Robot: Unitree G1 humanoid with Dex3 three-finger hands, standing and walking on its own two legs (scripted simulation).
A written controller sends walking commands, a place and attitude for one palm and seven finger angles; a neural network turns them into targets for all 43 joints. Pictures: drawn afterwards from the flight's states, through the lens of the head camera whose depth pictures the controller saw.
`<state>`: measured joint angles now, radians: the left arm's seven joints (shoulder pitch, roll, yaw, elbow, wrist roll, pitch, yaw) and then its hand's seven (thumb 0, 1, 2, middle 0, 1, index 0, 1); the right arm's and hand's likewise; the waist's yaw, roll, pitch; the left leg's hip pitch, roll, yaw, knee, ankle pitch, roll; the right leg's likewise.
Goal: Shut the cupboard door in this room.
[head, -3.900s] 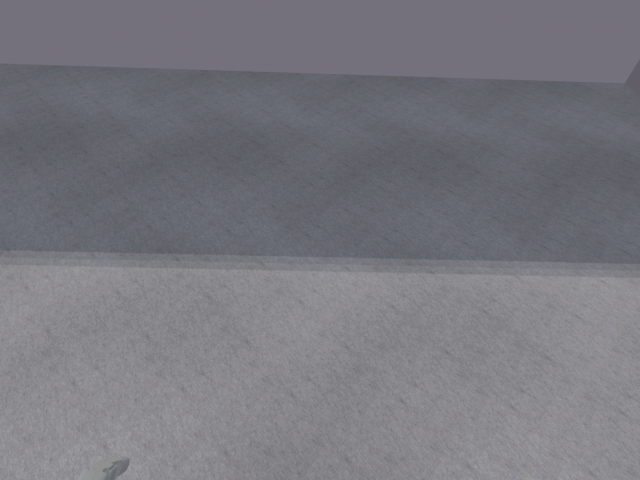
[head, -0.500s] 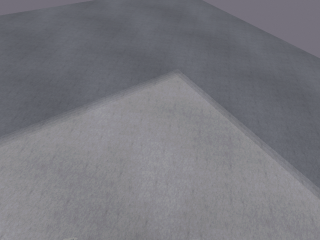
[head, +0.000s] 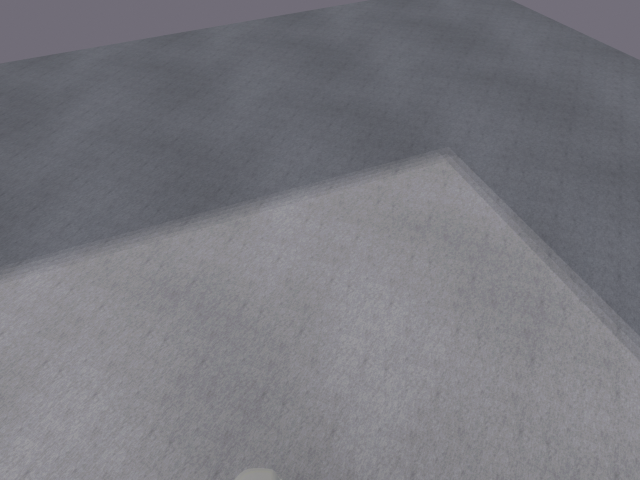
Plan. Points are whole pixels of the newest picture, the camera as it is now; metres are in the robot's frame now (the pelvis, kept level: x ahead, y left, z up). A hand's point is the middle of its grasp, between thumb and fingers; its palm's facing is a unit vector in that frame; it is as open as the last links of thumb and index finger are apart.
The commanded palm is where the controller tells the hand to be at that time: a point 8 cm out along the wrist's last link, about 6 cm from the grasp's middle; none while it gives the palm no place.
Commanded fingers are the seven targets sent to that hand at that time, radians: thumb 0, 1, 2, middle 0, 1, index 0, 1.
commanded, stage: turn or walk to find it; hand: left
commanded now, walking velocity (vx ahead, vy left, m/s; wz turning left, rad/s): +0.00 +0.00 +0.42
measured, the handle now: out of the picture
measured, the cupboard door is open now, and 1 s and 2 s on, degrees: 84 84 84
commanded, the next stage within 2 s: none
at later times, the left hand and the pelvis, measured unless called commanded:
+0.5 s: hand out of the picture -0.01 +0.28 -0.17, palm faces +0.24 -0.94 -0.25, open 7.4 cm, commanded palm none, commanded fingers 0.00 0.90 0.90 -0.20 -0.30 -0.20 -0.30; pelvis -0.03 +0.06 +0.00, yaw +11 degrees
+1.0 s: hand out of the picture -0.07 +0.19 -0.15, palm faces +0.43 -0.86 -0.26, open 7.4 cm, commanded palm none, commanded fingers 0.00 0.90 0.90 -0.20 -0.30 -0.20 -0.30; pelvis -0.06 -0.01 +0.00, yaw +26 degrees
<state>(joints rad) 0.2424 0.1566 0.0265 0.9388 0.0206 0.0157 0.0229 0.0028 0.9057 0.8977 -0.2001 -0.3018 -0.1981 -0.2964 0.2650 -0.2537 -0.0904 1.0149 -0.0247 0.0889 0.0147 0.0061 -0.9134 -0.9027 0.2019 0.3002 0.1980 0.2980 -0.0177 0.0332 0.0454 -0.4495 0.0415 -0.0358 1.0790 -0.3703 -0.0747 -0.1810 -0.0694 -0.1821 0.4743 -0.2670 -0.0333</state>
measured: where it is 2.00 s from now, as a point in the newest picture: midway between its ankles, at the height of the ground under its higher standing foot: outside the picture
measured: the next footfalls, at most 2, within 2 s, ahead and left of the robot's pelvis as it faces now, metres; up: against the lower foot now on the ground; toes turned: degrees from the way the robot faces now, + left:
left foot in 0.18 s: +0.01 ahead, +0.15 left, +0.00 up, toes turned +9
right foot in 0.70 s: +0.02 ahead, -0.08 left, +0.00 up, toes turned +14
